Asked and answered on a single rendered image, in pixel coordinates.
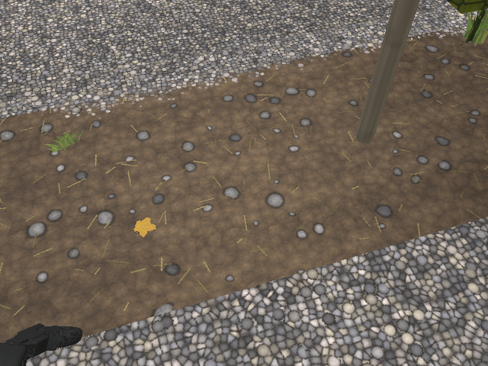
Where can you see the left robot hand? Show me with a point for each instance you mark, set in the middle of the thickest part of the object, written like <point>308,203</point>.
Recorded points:
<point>35,340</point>

